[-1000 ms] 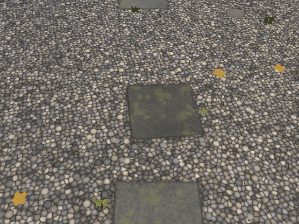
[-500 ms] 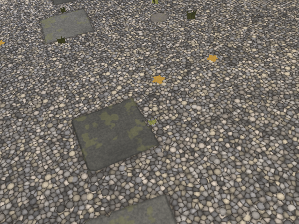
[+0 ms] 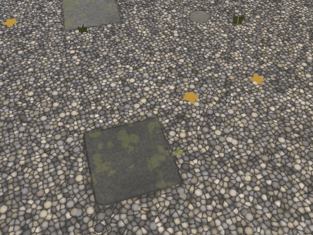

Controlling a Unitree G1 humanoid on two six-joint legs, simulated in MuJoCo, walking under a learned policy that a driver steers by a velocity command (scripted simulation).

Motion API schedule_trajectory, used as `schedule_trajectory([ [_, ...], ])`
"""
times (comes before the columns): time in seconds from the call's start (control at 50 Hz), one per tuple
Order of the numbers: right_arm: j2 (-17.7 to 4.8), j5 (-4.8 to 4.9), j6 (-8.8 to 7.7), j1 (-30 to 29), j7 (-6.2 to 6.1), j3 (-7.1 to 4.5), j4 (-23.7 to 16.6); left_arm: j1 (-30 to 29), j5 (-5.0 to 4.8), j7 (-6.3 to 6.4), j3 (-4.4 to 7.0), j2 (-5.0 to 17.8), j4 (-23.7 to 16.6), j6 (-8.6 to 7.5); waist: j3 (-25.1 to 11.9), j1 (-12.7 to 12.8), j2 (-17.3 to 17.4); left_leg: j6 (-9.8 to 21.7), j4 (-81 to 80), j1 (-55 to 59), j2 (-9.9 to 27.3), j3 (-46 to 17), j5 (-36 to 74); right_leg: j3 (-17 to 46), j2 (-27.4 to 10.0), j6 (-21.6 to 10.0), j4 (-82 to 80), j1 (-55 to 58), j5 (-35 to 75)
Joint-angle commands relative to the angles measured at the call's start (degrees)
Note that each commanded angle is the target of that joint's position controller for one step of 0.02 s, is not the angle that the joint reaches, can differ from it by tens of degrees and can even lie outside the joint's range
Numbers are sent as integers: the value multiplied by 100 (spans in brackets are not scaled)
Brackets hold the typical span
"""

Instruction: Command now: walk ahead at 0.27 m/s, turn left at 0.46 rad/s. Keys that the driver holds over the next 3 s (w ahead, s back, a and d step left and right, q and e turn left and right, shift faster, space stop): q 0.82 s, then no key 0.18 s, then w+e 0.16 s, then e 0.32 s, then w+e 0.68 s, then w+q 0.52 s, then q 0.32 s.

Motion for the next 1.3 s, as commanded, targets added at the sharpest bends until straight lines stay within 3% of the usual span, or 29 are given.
schedule_trajectory([
  [0.02,-805,0,-73,-245,-104,-202,-436,448,98,93,194,620,-336,56,-673,316,250,1211,-879,380,1599,-1519,3574,34,-221,283,-579,-338,168],
  [0.1,-993,106,125,-157,-243,-274,-328,-64,114,157,113,392,-447,179,-942,166,446,796,-585,-24,1121,-1082,3308,-131,135,487,-2082,127,1423],
  [0.18,-971,155,368,77,-356,-281,-257,-760,2,82,132,450,-613,189,-1029,-108,653,520,-217,356,1131,-1620,2023,56,379,481,-3208,241,1931],
  [0.26,-811,138,453,-211,-390,-240,-423,-490,11,34,281,676,-564,73,-964,195,886,219,574,730,1053,-2342,1109,201,340,167,-4560,854,2106],
  [0.28,-569,90,434,-134,-377,-162,-497,-316,85,73,331,877,-567,36,-1185,202,636,-24,1202,445,780,-2168,358,548,-294,-118,-4781,1625,2919],
  [0.3,-219,-41,400,377,-360,-59,-530,-291,188,150,373,1192,-672,84,-1564,-96,-611,-363,2461,-456,147,-1427,-2267,1700,-1590,-737,-4497,2783,5075],
  [0.32,-491,64,404,849,-340,-87,-557,-12,256,123,397,1111,-511,204,-1906,-223,-1706,-619,3505,-1352,-45,-899,-3540,3236,-2453,-1672,-4714,3209,4791],
  [0.34,-985,74,446,913,-349,-233,-372,-179,124,102,336,814,-627,245,-1633,-128,-1008,-847,4269,-1536,295,-939,-3161,3023,-2233,-1680,-4767,2954,4003],
  [0.38,-1054,145,645,430,-398,-328,-336,-511,83,120,249,523,-692,348,-1140,-40,-380,-1091,4732,-1632,524,-725,-2427,1690,-1532,-1243,-4779,2311,3032],
  [0.42,-795,144,736,273,-402,-276,-460,-740,103,153,272,623,-655,418,-785,-74,-568,-1178,4549,-1424,656,-430,-1949,963,-1174,-1201,-5037,1622,2721],
  [0.48,-531,128,724,117,-382,-206,-606,-653,133,205,315,631,-558,473,-901,48,-828,-1211,3887,-1240,741,-163,-1794,515,-1182,-1370,-5147,1751,2857],
  [0.62,-576,88,721,-100,-197,-197,-840,-752,-8,153,470,941,-392,545,-1076,134,-917,-863,2112,-264,949,195,-1476,69,-1556,-1399,-5075,1740,2561],
  [0.68,-589,70,724,359,-137,-271,-704,-790,-156,144,483,910,-279,571,-1049,-144,-745,-462,638,638,701,456,-624,-287,-1419,-948,-4492,1421,1999],
  [0.7,-767,45,715,553,-167,-344,-657,-498,-148,130,451,717,-137,588,-895,-150,-230,-223,13,1156,807,11,-85,-675,-1133,-491,-3811,856,1265],
  [0.72,-1459,31,696,628,-279,-497,-788,-356,123,89,337,322,-272,603,-781,74,1674,446,-369,1871,2379,-2199,1591,-1357,-321,220,-1942,-696,-903],
  [0.74,-1648,-181,584,511,-240,-494,-973,-1033,121,155,390,518,-565,567,-772,-287,1765,1419,-650,1189,2988,-3128,1765,-443,228,315,-842,-1292,-1725],
  [0.76,-1424,-250,470,339,-217,-436,-960,-1209,22,196,451,693,-566,572,-696,-279,1244,1307,-761,1021,2700,-2736,1143,-98,100,237,-370,-1310,-1311],
  [0.8,-1048,-34,401,-204,-260,-334,-978,-920,28,271,522,738,-327,615,-607,27,845,693,-632,1014,2117,-2079,653,27,-27,200,-413,-1299,-373],
  [0.82,-949,38,414,-335,-293,-282,-999,-817,66,286,536,745,-285,626,-647,89,909,629,-582,964,1991,-1919,978,5,10,264,-338,-1173,-101],
  [0.86,-757,-11,432,-305,-353,-188,-989,-633,0,231,516,653,-193,605,-915,144,916,644,-492,1069,1862,-1665,1550,-66,100,358,-171,-878,229],
  [1.0,-782,-70,472,-132,-388,-161,-823,-923,-65,116,357,426,-201,589,-836,-125,975,716,-405,1270,1826,-1722,1202,-105,-17,433,-2091,-141,259],
  [1.04,-588,-79,459,-81,-339,-80,-720,-776,-90,39,307,389,-106,567,-861,-199,964,730,-711,1020,1759,-1743,-675,-247,-67,361,-2720,392,263],
  [1.06,-725,-64,450,2,-303,-109,-648,-824,-122,7,305,441,-114,547,-660,-290,1093,759,-906,868,1782,-1894,-1549,-408,22,315,-2845,450,164],
  [1.14,-946,5,367,70,-267,-160,-460,-746,-219,-79,266,486,-75,345,-200,-243,845,735,-1037,731,1981,-2210,-2643,-538,112,-150,-3671,640,64],
  [1.2,-575,-40,263,-314,-275,-35,-483,-195,-106,-83,230,424,165,212,-337,149,548,320,-225,255,1560,-1494,-1206,-227,10,-521,-4670,1932,852],
  [1.22,-288,-153,199,-516,-288,41,-644,136,-67,-50,291,781,186,206,-702,165,-255,-63,1053,-86,1038,-732,-513,749,-732,-751,-4773,2542,2257],
  [1.24,-376,-209,125,-680,-337,-6,-900,124,-100,-81,481,1378,209,227,-557,30,-1366,-527,1619,-1021,329,92,-1396,1988,-1376,-1460,-4879,2725,2877],
  [1.26,-671,-170,94,-918,-369,-80,-922,363,-91,-84,439,1113,157,220,-466,372,-1232,-763,2523,-1735,388,-89,-2747,2577,-1740,-1936,-5109,3052,3336],
  [1.3,-659,-20,130,-760,-319,-138,-821,431,-100,-43,413,1003,168,215,-475,286,-667,-893,3429,-2264,578,-284,-2837,2225,-1576,-1840,-4958,3387,3901],
])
